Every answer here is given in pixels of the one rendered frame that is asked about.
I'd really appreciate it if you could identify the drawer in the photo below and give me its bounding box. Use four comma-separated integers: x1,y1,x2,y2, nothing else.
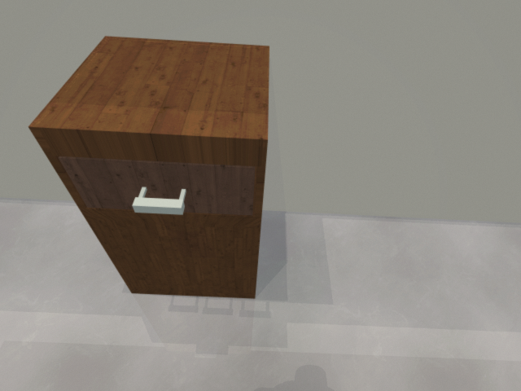
59,156,256,215

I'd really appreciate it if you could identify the cabinet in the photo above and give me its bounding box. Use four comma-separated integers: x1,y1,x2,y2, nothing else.
29,36,269,299

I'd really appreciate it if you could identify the handle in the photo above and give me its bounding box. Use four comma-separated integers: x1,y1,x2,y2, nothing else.
132,187,186,215

